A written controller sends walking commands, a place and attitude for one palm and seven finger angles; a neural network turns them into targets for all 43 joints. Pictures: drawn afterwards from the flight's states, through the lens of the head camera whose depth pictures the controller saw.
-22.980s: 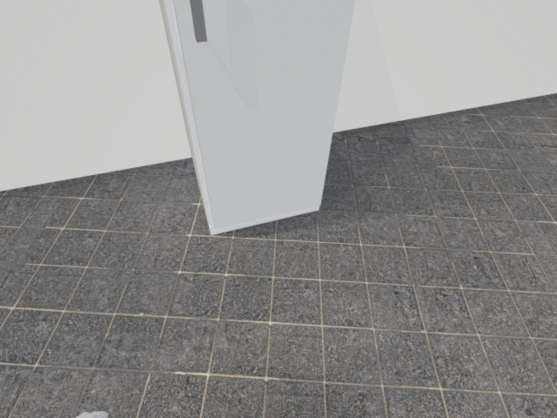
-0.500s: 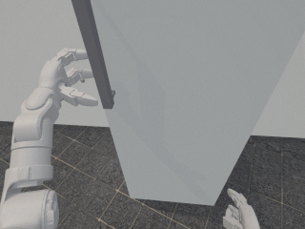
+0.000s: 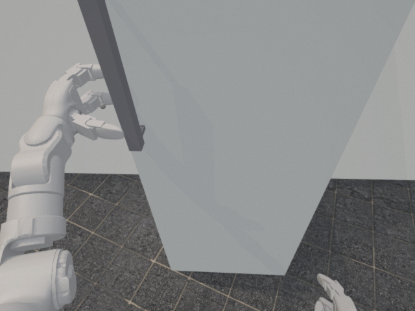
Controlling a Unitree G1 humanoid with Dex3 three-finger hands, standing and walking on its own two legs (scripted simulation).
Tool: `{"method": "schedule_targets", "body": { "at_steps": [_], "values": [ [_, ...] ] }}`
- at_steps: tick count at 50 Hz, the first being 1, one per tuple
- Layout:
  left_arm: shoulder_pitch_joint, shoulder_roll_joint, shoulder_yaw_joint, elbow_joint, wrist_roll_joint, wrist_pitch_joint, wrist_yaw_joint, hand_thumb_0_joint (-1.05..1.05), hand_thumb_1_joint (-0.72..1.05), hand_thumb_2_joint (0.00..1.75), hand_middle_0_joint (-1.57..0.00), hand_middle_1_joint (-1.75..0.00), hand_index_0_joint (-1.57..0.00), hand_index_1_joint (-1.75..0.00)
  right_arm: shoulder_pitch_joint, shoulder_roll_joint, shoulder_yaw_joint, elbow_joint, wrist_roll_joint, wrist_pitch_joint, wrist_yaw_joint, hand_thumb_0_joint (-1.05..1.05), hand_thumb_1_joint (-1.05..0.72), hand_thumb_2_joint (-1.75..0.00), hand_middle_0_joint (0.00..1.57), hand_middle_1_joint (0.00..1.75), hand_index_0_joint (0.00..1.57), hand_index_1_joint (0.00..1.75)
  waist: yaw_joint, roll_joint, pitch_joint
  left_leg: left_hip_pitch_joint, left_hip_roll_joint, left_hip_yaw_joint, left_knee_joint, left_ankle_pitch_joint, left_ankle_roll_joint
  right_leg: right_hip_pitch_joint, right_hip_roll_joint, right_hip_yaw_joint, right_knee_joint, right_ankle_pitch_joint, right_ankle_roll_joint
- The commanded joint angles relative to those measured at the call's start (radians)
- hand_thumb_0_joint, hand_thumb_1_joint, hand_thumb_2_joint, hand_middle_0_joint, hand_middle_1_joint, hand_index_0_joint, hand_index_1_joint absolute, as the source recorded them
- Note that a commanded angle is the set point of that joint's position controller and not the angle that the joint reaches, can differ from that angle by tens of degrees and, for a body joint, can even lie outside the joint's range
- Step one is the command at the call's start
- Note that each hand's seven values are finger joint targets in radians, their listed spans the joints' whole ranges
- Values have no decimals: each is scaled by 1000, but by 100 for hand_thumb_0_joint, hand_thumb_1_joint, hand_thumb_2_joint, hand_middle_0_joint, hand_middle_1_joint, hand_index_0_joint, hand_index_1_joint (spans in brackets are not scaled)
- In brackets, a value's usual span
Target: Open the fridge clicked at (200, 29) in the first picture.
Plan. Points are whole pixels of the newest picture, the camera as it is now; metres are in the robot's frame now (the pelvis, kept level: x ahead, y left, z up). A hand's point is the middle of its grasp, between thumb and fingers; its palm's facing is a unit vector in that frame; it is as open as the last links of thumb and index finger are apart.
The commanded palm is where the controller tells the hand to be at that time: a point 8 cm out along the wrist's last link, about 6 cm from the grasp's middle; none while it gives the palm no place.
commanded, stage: slide the fingers in behind the handle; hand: left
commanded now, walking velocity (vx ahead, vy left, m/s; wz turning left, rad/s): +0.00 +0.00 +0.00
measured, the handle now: (122, 81) +0.43 +0.18 +0.27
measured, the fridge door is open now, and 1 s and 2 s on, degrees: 0 0 0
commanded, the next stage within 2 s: grip the handle and tug to test in 1.72 s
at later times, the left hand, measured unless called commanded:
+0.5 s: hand (109, 110) +0.37 +0.19 +0.24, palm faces +0.04 -1.00 -0.04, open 14.0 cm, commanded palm +0.34 +0.23 +0.25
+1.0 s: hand (124, 110) +0.37 +0.16 +0.25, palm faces +0.02 -1.00 -0.03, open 14.0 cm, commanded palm +0.34 +0.21 +0.25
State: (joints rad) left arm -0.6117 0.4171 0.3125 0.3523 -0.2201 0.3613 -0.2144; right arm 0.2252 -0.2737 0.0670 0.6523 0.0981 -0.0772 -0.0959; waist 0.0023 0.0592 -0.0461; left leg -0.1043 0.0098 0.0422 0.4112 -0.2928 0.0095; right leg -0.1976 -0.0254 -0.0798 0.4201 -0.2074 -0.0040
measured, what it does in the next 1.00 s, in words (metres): stands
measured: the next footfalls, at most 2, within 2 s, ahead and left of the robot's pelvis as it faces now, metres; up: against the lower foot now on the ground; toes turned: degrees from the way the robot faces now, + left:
none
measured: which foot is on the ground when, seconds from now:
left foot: down 0.00-1.00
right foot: down 0.00-1.00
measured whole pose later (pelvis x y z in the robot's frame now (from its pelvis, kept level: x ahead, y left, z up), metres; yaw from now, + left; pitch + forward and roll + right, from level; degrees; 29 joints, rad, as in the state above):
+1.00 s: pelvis +0.00 +0.00 +0.00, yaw +0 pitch -2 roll +0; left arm -0.54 0.29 0.22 0.12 -0.21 0.47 -0.10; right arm 0.17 -0.25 0.08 0.65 0.09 -0.03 -0.08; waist 0.02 0.06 -0.05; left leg -0.07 0.01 0.05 0.40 -0.29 0.01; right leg -0.17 -0.03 -0.07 0.42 -0.21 0.00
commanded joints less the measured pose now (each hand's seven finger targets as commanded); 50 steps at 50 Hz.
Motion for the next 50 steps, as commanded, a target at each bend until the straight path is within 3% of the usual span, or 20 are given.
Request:
{"method": "schedule_targets", "body": {
  "at_steps": [1, 4, 6, 9, 12, 13, 16, 19, 23, 25, 26, 28, 30, 31, 36, 38, 41, 43, 46, 50],
  "values": [
    [-449, 211, 39, -205, -18, -76, -3, 0, -50, 30, -30, -120, -30, -120, -146, -106, -42, -166, 1, -57, -7, 0, -90, -90, 20, 30, 20, 30, 9, -4, -226, 33, 7, -47, -44, 315, 15, 104, -3, 29, -29, 263, -28],
    [-465, 203, 42, -222, -21, -74, 4, 0, -50, 30, -30, -120, -30, -120, -150, -103, -40, -168, -1, -64, -7, 0, -90, -90, 20, 30, 20, 30, 9, -23, -234, 26, 4, -49, -46, 299, 19, 107, -1, 30, -29, 250, -27],
    [-424, 253, 85, -225, -17, -75, 9, 0, -50, 30, -30, -120, -30, -120, -146, -110, -43, -168, -4, -60, -4, 0, -90, -90, 20, 30, 20, 30, 24, -36, -249, 24, 5, -49, -47, 317, 17, 134, -3, 31, -28, 267, -28],
    [-444, 190, 36, -271, -20, -73, 4, 0, -50, 30, -30, -120, -30, -120, -160, -98, -37, -175, -1, -62, -1, 0, -90, -90, 20, 30, 20, 30, 14, -8, -252, 38, 4, -46, -44, 336, 14, 126, -2, 30, -22, 291, -29],
    [-387, 207, 69, -308, -26, -66, 8, 0, -50, 30, -30, -120, -30, -120, -172, -97, -37, -183, -4, -60, 3, 0, -90, -90, 20, 30, 20, 30, 32, -29, -262, 42, 5, -44, -45, 357, 14, 146, 0, 27, -18, 309, -29],
    [-389, 166, 33, -308, -28, -57, 6, 0, -50, 30, -30, -120, -30, -120, -181, -92, -33, -184, -2, -59, 4, 0, -90, -90, 20, 30, 20, 30, 26, -24, -243, 34, 3, -43, -46, 338, 14, 132, -1, 27, -18, 296, -28],
    [-377, 186, 46, -301, -21, -36, 23, 0, -50, 30, -30, -120, -30, -120, -186, -96, -35, -177, 0, -51, 3, 0, -90, -90, 20, 30, 20, 30, 27, -35, -208, 27, 7, -45, -50, 297, 14, 107, 1, 28, -31, 241, -26],
    [-462, 144, 4, -320, -19, -25, 40, 0, -50, 30, -30, -120, -30, -120, -188, -88, -29, -170, -3, -54, -1, 0, -90, -90, 20, 30, 20, 30, 8, -21, -215, 33, 2, -50, -47, 286, 14, 95, 2, 27, -31, 230, -26],
    [-447, 148, 17, -358, -15, -34, 55, 0, -50, 30, -30, -120, -30, -120, -198, -81, -28, -176, -8, -51, -1, 0, -90, -90, 20, 30, 20, 30, 20, -20, -266, 56, 0, -49, -44, 334, 11, 132, 2, 28, -21, 274, -28],
    [-448, 109, -13, -354, -15, -32, 53, 0, -50, 30, -30, -120, -30, -120, -197, -79, -28, -171, -9, -48, 2, 0, -90, -90, 20, 30, 20, 30, 14, -24, -259, 57, 2, -47, -39, 359, 9, 132, 2, 24, -14, 303, -28],
    [-394, 122, 7, -338, -18, -26, 55, 0, -50, 30, -30, -120, -30, -120, -199, -81, -31, -176, -8, -45, 2, 0, -90, -90, 20, 30, 20, 30, 27, -43, -249, 56, 4, -50, -41, 361, 8, 134, 3, 23, -18, 301, -27],
    [-424, 92, -23, -330, -16, -12, 57, 0, -50, 30, -30, -120, -30, -120, -200, -79, -27, -170, -6, -38, 4, 0, -90, -90, 20, 30, 20, 30, 17, -32, -227, 44, 2, -47, -44, 346, 8, 120, 3, 23, -21, 291, -27],
    [-425, 104, -12, -311, -13, 4, 66, 0, -50, 30, -30, -120, -30, -120, -204, -82, -28, -167, -5, -33, 4, 0, -90, -90, 20, 30, 20, 30, 18, -53, -215, 26, 1, -46, -45, 315, 11, 111, 4, 22, -24, 264, -25],
    [-411, 113, -11, -314, -7, 5, 72, 0, -50, 30, -30, -120, -30, -120, -206, -84, -30, -170, -5, -26, 4, 0, -90, -90, 20, 30, 20, 30, 23, -25, -210, 36, 2, -46, -49, 317, 8, 112, 3, 25, -28, 253, -27],
    [-415, 122, 7, -383, -6, -4, 95, 0, -50, 30, -30, -120, -30, -120, -212, -79, -33, -182, -11, -21, 6, 0, -90, -90, 20, 30, 20, 30, 33, -35, -274, 59, 2, -46, -45, 380, 6, 161, 2, 25, -15, 316, -28],
    [-418, 73, -23, -422, -9, -11, 95, 0, -50, 30, -30, -120, -30, -120, -217, -69, -29, -186, -12, -23, 10, 0, -90, -90, 20, 30, 20, 30, 29, -33, -280, 68, 2, -45, -42, 406, 5, 164, 4, 24, -11, 341, -29],
    [-344, 104, 12, -404, -7, 4, 101, 0, -50, 30, -30, -120, -30, -120, -220, -77, -35, -182, -12, -14, 10, 0, -90, -90, 20, 30, 20, 30, 42, -68, -266, 57, 5, -40, -43, 397, 9, 172, 7, 24, -15, 342, -25],
    [-385, 64, -27, -430, -5, 17, 102, 0, -50, 30, -30, -120, -30, -120, -228, -72, -29, -181, -11, -10, 13, 0, -90, -90, 20, 30, 20, 30, 32, -28, -243, 46, 1, -35, -49, 378, 8, 157, 5, 24, -18, 326, -27],
    [-347, 71, -16, -448, -5, 32, 112, 0, -50, 30, -30, -120, -30, -120, -235, -73, -31, -184, -11, -7, 14, 0, -90, -90, 20, 30, 20, 30, 39, -30, -242, 56, 1, -37, -47, 378, 9, 154, 8, 24, -23, 318, -27],
    [-425, 35, -57, -434, -6, 46, 119, 0, -50, 30, -30, -120, -30, -120, -236, -71, -27, -173, -10, -6, 11, 0, -90, -90, 20, 30, 20, 30, 19, -52, -213, 36, -3, -41, -51, 317, 15, 126, 10, 25, -33, 260, -23]
  ]
}}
